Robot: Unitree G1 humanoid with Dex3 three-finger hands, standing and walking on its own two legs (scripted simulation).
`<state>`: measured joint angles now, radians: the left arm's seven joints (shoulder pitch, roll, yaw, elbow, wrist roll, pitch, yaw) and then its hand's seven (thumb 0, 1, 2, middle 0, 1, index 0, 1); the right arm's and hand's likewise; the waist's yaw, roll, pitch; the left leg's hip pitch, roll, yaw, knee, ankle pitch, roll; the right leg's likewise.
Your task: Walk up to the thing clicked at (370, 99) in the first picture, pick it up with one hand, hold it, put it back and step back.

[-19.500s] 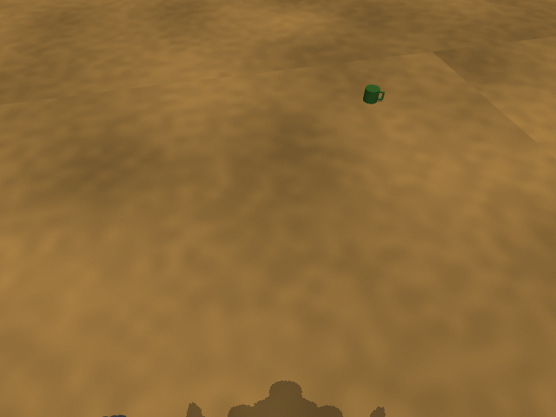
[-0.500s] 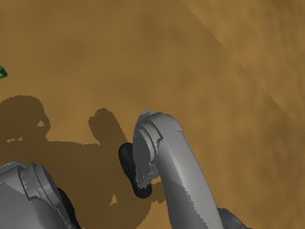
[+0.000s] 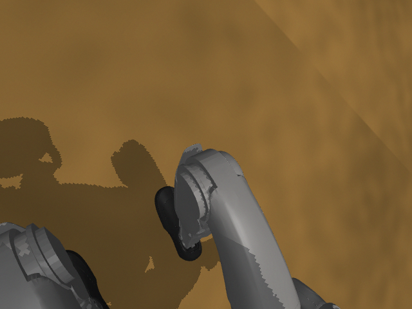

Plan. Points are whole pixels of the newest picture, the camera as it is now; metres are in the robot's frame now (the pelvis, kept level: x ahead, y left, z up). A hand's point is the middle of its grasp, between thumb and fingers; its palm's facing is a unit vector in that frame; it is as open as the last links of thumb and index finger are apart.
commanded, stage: close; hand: left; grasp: from above
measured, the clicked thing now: out of the picture +0.51 +0.25 -0.27
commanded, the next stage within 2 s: settle in 1.34 s
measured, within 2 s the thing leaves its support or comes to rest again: leaves its support in 1.80 s
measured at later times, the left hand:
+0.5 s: hand out of the picture +0.49 +0.27 -0.24, palm faces -0.44 -0.13 -0.89, open 12.7 cm
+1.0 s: hand out of the picture +0.49 +0.27 -0.24, palm faces -0.44 -0.13 -0.89, open 12.3 cm
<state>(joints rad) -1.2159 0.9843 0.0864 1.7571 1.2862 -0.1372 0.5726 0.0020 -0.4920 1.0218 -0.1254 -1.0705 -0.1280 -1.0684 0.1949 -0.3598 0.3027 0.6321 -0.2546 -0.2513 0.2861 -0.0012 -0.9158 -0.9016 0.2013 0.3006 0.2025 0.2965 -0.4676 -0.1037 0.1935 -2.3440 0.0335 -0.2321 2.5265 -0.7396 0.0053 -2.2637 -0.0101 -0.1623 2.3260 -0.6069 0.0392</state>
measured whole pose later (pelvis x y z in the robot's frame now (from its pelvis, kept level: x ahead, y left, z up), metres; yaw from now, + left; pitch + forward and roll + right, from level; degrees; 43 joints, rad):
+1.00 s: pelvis -0.01 +0.00 +0.00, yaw -1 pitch +29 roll -14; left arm -1.23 1.01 0.05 1.79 1.27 -0.15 0.58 0.00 -0.33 0.92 -0.38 -1.08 -0.28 -1.06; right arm 0.18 -0.37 0.34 0.62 -0.25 -0.25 0.26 0.00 -0.91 -0.90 0.20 0.30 0.20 0.30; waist -0.48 -0.11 0.21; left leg -2.34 0.04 -0.24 2.51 -0.72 0.01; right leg -2.25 0.00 -0.17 2.30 -0.58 0.05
